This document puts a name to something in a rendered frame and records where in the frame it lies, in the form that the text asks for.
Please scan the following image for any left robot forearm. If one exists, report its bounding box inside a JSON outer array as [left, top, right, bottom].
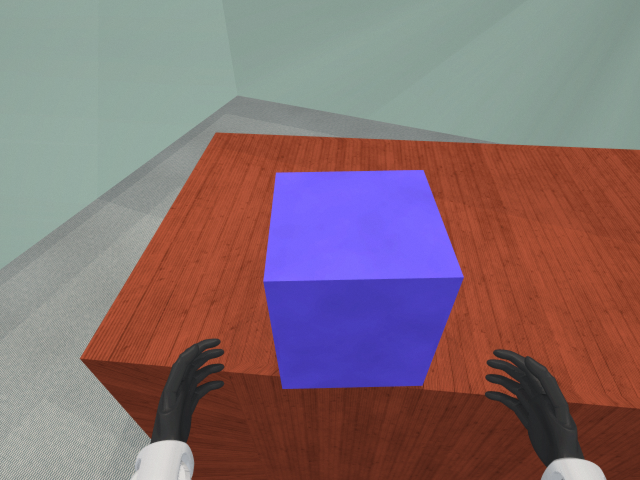
[[130, 440, 194, 480]]

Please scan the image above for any robot right hand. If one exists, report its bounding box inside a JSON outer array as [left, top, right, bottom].
[[485, 349, 585, 467]]

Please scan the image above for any robot left hand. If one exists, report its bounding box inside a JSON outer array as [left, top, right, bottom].
[[151, 339, 224, 444]]

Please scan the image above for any right robot forearm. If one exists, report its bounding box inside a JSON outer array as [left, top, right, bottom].
[[541, 458, 606, 480]]

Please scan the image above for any carton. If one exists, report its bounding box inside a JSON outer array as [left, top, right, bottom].
[[263, 170, 464, 389]]

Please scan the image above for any pedestal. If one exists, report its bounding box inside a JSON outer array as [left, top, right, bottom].
[[80, 132, 640, 480]]

